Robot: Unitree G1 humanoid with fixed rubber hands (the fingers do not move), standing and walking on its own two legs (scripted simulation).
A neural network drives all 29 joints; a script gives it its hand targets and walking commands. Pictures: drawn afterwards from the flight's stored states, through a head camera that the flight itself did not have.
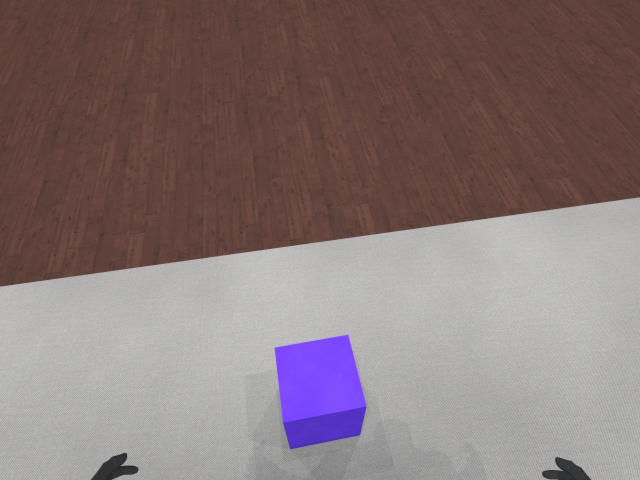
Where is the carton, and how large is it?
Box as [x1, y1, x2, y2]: [275, 335, 366, 448]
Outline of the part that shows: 348,335 275,347 283,424 290,448 358,435 360,433 366,406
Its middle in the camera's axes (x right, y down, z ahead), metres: +0.00 +0.45 +1.12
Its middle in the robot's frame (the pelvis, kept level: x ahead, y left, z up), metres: +0.46 +0.04 -0.66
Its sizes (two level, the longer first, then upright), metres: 0.210 0.200 0.250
